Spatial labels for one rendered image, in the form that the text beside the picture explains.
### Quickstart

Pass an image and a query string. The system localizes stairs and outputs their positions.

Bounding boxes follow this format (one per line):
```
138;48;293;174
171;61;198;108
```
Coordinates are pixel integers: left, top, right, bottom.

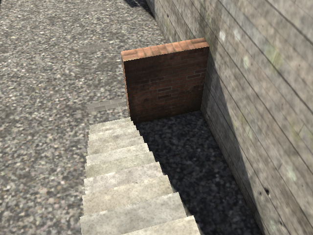
80;117;201;235

